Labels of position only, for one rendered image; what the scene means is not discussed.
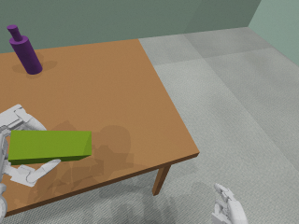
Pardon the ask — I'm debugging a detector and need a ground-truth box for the robot left hand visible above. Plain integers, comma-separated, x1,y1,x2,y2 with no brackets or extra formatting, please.
0,104,61,187

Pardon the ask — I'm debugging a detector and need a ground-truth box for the robot right hand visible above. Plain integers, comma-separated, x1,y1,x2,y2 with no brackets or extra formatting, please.
211,183,249,224

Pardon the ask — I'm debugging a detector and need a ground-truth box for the sponge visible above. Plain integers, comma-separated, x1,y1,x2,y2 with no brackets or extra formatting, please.
7,130,92,166

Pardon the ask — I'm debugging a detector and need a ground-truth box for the table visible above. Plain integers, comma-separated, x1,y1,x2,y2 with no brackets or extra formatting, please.
0,38,200,217

